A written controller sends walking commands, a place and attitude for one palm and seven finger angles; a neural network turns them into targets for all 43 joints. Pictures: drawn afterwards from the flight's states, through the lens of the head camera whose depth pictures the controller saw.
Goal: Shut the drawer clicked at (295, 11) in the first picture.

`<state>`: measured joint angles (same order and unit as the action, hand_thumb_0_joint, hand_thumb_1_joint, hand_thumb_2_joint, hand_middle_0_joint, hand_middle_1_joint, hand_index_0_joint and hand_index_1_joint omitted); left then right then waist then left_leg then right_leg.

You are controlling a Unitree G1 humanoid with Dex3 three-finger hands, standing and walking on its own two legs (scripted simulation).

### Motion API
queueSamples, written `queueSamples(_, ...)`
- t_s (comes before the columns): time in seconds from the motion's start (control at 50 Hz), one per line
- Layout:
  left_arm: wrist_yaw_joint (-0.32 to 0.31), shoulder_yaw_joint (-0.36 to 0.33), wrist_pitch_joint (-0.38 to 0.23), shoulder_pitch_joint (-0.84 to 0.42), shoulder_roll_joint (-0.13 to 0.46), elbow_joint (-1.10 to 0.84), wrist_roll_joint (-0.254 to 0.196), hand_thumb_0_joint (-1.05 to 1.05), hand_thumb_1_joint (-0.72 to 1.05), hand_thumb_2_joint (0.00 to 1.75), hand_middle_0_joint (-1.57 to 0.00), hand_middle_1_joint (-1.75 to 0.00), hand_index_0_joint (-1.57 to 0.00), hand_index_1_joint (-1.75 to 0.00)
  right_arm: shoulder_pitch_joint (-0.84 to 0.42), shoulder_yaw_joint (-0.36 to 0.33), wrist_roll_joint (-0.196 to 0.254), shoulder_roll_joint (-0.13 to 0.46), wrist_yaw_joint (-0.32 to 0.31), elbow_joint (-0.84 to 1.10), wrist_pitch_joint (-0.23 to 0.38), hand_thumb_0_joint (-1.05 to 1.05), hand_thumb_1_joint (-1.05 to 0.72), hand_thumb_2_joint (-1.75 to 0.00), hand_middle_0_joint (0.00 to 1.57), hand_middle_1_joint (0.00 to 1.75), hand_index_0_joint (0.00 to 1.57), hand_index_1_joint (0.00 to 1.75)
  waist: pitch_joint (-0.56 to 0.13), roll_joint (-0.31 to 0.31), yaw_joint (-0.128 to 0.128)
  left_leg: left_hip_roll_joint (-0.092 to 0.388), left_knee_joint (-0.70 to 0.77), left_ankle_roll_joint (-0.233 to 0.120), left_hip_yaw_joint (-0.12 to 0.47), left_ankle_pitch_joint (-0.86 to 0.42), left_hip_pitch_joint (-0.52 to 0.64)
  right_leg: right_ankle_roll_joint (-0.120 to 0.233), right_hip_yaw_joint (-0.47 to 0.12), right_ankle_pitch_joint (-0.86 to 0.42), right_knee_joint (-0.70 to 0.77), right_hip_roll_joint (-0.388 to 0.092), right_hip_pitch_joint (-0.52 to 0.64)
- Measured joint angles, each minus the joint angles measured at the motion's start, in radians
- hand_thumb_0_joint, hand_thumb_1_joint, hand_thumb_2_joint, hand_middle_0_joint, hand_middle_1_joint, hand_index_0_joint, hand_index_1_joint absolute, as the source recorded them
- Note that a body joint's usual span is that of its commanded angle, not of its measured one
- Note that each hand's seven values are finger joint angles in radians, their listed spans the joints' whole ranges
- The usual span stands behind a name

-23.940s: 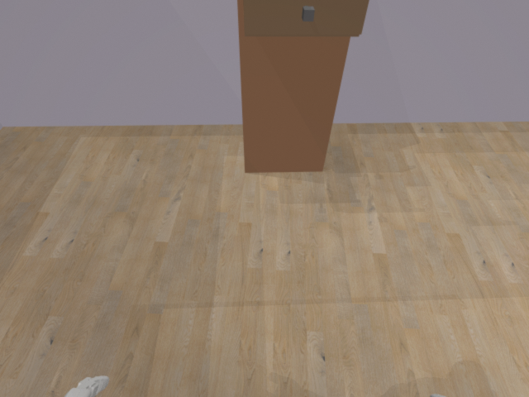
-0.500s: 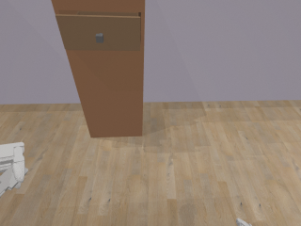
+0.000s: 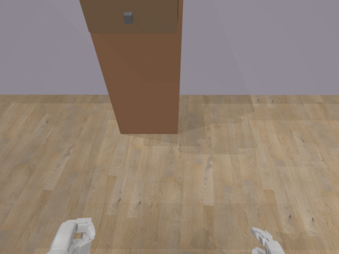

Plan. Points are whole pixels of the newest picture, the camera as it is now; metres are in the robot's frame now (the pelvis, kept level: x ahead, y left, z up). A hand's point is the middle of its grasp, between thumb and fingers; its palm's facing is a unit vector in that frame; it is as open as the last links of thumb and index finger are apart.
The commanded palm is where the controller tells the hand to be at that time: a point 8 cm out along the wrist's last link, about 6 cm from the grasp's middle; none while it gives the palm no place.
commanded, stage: let the arm hang, fingers relaxed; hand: left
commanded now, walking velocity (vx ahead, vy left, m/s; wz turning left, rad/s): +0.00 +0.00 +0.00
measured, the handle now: (129, 16) +0.93 +0.20 +0.14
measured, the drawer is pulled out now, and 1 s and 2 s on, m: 0.07 0.07 0.07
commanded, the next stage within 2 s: look to check the result in 0.90 s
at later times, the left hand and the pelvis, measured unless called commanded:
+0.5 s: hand out of the picture +0.03 +0.24 -0.13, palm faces +0.00 -0.94 -0.35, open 6.5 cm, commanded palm none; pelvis -0.01 +0.00 +0.02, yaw +1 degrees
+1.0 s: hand out of the picture +0.10 +0.23 -0.13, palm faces -0.02 -0.95 -0.32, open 7.4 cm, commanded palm none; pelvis +0.02 -0.01 +0.03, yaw +1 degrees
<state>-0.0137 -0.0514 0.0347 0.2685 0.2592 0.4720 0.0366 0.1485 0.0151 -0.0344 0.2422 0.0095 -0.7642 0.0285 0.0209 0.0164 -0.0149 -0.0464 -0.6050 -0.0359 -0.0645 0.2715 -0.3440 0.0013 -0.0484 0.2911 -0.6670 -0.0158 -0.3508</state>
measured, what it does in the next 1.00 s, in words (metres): stands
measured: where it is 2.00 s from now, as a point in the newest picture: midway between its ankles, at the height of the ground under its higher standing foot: outside the picture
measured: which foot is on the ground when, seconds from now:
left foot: down 0.00-1.00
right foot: down 0.00-1.00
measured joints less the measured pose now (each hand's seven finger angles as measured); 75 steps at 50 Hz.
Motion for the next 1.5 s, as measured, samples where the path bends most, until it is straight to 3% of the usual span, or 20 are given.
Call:
queueSamples(0.08,0.008,0.070,-0.001,0.001,-0.052,0.236,-0.001,0.01,0.90,0.90,-1.14,-1.33,-1.13,-1.33,0.012,-0.009,0.010,-0.004,0.005,-0.050,-0.027,0.01,-0.90,-0.90,0.20,0.30,0.20,0.30,0.048,-0.002,-0.020,0.026,0.029,0.015,0.025,-0.023,0.029,0.012,0.025,0.013,0.049,0.026,0.044)
queueSamples(0.24,0.006,0.048,-0.017,-0.019,0.012,0.466,-0.019,0.01,0.90,0.90,-0.84,-1.04,-0.84,-1.01,0.068,-0.017,0.008,0.015,-0.005,-0.204,-0.063,0.01,-0.90,-0.90,0.20,0.30,0.20,0.30,0.065,-0.010,0.012,0.048,0.121,0.023,0.052,-0.074,0.079,0.021,0.049,-0.073,0.201,0.048,0.126)
queueSamples(0.46,0.011,0.039,-0.025,-0.060,0.046,0.617,-0.021,0.00,0.90,0.90,-0.42,-0.54,-0.41,-0.55,0.069,-0.028,0.009,0.047,-0.006,-0.309,-0.052,0.01,-0.90,-0.90,0.20,0.30,0.20,0.30,0.035,-0.055,0.013,0.038,0.203,0.016,0.042,-0.115,0.131,0.014,0.039,-0.108,0.269,0.038,0.168)
queueSamples(0.58,0.010,0.037,-0.036,-0.099,0.050,0.639,-0.022,0.00,0.90,0.90,-0.27,-0.38,-0.27,-0.39,0.049,-0.028,0.010,0.053,-0.005,-0.334,-0.042,0.01,-0.90,-0.90,0.20,0.30,0.20,0.30,0.023,-0.057,0.010,0.034,0.228,0.015,0.039,-0.122,0.150,0.012,0.036,-0.109,0.281,0.034,0.181)
queueSamples(0.94,0.014,0.044,-0.051,-0.175,0.042,0.650,-0.024,0.00,0.90,0.90,-0.21,-0.30,-0.20,-0.30,-0.023,-0.025,0.012,0.076,-0.009,-0.349,-0.026,0.01,-0.90,-0.90,0.20,0.30,0.20,0.30,0.036,-0.033,0.002,0.036,0.276,0.020,0.035,-0.118,0.190,0.014,0.029,-0.107,0.328,0.036,0.218)
queueSamples(1.5,0.010,0.042,-0.054,-0.180,0.069,0.651,-0.026,0.00,0.90,0.90,-0.20,-0.30,-0.20,-0.30,-0.055,-0.021,0.014,0.092,-0.012,-0.342,-0.028,0.01,-0.90,-0.90,0.20,0.30,0.20,0.30,0.038,-0.034,0.008,0.046,0.306,0.033,0.035,-0.094,0.239,0.026,0.027,-0.087,0.363,0.047,0.268)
